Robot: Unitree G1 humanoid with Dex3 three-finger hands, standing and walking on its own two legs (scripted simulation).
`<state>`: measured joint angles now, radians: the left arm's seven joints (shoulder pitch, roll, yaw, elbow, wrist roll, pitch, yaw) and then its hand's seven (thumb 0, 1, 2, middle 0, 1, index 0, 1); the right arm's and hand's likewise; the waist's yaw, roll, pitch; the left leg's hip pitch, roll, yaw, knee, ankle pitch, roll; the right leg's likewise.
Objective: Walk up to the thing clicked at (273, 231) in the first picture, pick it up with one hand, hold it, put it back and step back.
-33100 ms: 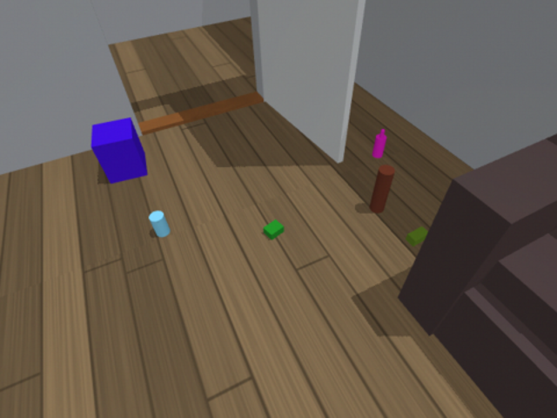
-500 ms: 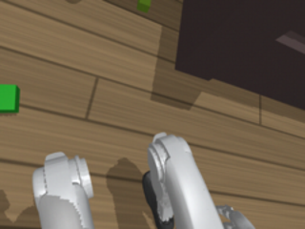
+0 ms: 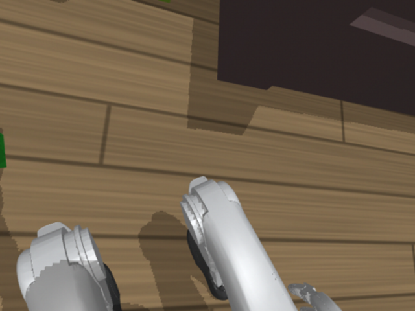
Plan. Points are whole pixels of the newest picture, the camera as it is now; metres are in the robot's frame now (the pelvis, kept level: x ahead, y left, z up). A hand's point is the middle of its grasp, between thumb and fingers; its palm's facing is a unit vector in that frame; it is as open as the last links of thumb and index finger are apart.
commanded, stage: approach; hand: left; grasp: from above
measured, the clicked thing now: out of the picture +0.50 +0.33 -0.32
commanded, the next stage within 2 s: rest palm in 1.34 s
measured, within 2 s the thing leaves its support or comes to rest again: neither
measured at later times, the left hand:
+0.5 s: hand out of the picture +0.47 +0.38 -0.17, palm faces -0.43 +0.00 -0.90, open 13.8 cm
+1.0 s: hand out of the picture +0.48 +0.35 -0.18, palm faces -0.41 +0.01 -0.91, open 13.8 cm
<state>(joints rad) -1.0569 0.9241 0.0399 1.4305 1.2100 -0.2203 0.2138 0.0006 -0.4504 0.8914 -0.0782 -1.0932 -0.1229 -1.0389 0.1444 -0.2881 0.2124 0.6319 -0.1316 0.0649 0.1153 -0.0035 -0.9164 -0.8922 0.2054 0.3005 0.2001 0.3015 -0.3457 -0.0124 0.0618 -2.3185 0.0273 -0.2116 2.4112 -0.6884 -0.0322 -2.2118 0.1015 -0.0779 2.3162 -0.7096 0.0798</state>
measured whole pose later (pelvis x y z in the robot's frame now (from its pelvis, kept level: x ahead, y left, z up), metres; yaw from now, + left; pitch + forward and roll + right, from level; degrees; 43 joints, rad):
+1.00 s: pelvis -0.01 +0.01 -0.01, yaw -2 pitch +30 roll -13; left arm -1.05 1.06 0.09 1.44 1.42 -0.45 0.37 0.00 -0.47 0.93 -0.08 -1.09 -0.11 -1.05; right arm 0.14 -0.29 0.23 0.64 -0.18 0.07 0.11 0.00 -0.92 -0.90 0.21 0.30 0.20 0.30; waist -0.32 -0.08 0.06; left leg -2.36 0.01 -0.24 2.47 -0.65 -0.01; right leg -2.21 0.10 -0.11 2.34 -0.68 0.07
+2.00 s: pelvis -0.01 +0.01 -0.02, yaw -3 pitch +28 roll -13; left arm -1.02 1.10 0.08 1.52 1.41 -0.52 0.40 0.00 -0.47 0.95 -0.08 -1.04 -0.10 -1.02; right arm 0.09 -0.30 0.30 0.63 -0.21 0.06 0.10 0.00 -0.92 -0.90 0.21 0.30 0.20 0.30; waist -0.34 -0.13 0.13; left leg -2.34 0.01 -0.27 2.49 -0.68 -0.02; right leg -2.20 0.10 -0.12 2.35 -0.69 0.08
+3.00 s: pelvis -0.01 +0.01 -0.03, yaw -4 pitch +27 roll -14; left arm -1.02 1.10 0.03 1.61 1.40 -0.41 0.54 0.00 -0.50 1.00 -0.08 -0.98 -0.07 -0.98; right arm 0.03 -0.32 0.34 0.63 -0.25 -0.04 0.10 0.00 -0.91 -0.90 0.21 0.30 0.20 0.30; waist -0.35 -0.17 0.15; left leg -2.34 0.02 -0.29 2.54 -0.69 -0.03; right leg -2.21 0.12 -0.14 2.38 -0.68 0.08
